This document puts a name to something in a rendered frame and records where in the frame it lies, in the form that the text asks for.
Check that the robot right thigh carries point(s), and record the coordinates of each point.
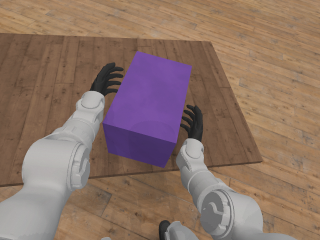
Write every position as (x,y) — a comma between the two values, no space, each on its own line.
(179,232)

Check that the left robot upper arm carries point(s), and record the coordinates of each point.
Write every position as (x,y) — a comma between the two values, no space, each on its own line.
(53,169)

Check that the table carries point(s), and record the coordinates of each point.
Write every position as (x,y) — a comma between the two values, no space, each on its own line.
(43,76)

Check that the robot right shin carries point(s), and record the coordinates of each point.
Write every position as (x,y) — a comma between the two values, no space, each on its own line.
(175,223)

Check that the carton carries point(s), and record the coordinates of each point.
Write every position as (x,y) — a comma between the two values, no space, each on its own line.
(144,118)

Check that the right robot hand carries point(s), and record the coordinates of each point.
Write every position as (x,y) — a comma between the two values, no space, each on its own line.
(195,131)

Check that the left robot forearm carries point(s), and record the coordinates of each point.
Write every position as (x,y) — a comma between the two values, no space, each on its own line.
(83,125)

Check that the right robot forearm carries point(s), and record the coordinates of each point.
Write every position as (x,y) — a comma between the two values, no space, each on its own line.
(195,176)

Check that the right robot upper arm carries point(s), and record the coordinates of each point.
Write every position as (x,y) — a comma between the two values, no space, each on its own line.
(227,215)

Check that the left robot hand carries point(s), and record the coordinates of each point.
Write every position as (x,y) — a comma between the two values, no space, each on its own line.
(101,82)

